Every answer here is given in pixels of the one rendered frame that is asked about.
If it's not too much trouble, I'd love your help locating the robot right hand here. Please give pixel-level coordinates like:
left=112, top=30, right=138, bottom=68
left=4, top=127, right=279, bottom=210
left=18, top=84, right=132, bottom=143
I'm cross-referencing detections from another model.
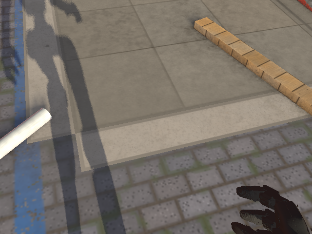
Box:
left=231, top=184, right=312, bottom=234

